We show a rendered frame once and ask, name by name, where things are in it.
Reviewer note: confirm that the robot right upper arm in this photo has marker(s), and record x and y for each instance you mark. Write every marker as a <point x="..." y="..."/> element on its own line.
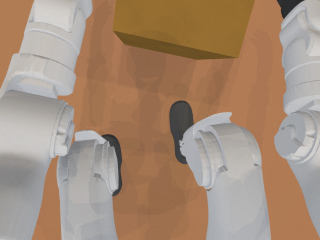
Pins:
<point x="298" y="141"/>

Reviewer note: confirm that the robot left upper arm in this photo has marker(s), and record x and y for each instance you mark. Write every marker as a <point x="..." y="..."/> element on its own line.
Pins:
<point x="33" y="130"/>

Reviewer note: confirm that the left robot shin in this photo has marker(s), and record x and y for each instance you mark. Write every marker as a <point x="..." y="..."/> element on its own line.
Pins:
<point x="62" y="163"/>

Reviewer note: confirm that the robot right hand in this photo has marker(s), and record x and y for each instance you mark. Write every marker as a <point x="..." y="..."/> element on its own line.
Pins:
<point x="287" y="6"/>

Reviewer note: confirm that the robot right foot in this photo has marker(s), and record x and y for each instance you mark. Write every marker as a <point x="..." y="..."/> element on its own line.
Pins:
<point x="180" y="119"/>

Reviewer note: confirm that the carton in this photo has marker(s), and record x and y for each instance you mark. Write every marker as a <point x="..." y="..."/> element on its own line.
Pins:
<point x="195" y="29"/>

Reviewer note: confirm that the right robot forearm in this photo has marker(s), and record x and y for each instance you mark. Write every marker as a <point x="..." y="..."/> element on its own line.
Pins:
<point x="300" y="39"/>

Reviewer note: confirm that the left robot forearm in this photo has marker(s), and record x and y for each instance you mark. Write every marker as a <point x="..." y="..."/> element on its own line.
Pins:
<point x="50" y="47"/>

